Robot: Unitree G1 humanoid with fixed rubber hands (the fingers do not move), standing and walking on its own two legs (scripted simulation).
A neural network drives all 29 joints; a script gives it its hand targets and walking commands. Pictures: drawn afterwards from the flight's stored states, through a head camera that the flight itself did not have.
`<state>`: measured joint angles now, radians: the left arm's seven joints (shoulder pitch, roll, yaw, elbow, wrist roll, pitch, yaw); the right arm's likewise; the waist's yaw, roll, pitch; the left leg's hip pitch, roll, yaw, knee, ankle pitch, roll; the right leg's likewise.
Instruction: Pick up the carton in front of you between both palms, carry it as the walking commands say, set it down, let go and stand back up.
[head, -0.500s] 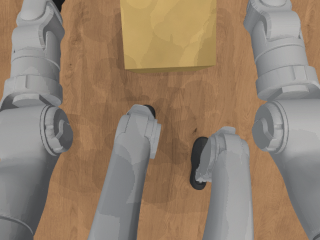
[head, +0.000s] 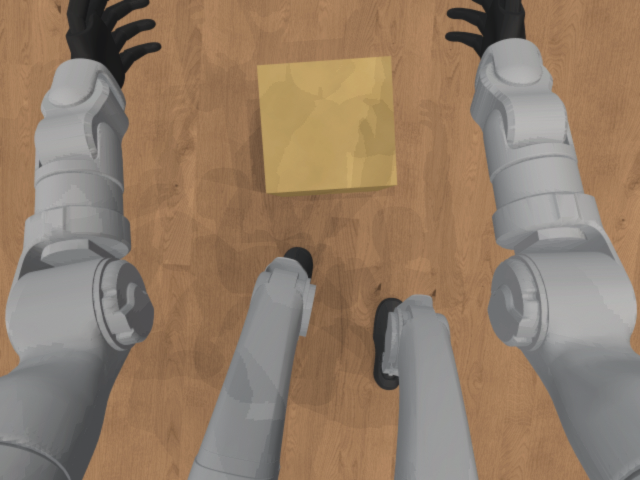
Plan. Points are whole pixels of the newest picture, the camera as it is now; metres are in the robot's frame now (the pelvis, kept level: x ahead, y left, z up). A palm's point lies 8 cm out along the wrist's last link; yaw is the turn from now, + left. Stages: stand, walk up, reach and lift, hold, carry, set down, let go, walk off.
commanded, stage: set down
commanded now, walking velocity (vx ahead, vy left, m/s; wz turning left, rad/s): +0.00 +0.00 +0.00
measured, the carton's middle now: (327, 139) +0.49 +0.10 -0.45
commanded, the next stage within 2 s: let go in 0.12 s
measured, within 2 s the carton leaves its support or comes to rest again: neither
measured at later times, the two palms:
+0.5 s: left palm (18, 114) +0.38 +0.31 +0.01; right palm (597, 138) +0.45 -0.10 +0.01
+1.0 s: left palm out of the picture +0.24 +0.24 +0.12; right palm out of the picture +0.31 -0.21 +0.11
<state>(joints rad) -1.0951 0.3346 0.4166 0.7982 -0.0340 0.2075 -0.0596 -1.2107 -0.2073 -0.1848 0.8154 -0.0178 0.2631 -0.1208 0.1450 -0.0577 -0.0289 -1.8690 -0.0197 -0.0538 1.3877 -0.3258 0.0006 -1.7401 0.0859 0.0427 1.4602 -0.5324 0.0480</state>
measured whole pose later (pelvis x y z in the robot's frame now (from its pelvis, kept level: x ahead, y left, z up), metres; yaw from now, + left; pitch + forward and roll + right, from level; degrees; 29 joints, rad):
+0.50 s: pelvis +0.05 +0.02 +0.13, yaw +1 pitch +35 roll -3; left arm -0.54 0.26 0.27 0.61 0.07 0.12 -0.15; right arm -0.58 -0.06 -0.21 0.55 -0.13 0.16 -0.13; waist 0.10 -0.03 -0.02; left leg -1.25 -0.02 -0.03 0.86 -0.22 0.04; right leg -1.12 0.05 0.09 0.88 -0.37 0.06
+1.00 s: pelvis +0.10 -0.01 +0.19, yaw +4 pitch +6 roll +1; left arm 0.21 0.21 0.04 0.41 -0.02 0.02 -0.08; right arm 0.11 -0.17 -0.08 0.50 -0.04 0.00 0.01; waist 0.04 0.00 0.05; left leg -0.39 -0.04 -0.04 0.47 -0.18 0.00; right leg -0.28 0.01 0.08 0.51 -0.34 0.00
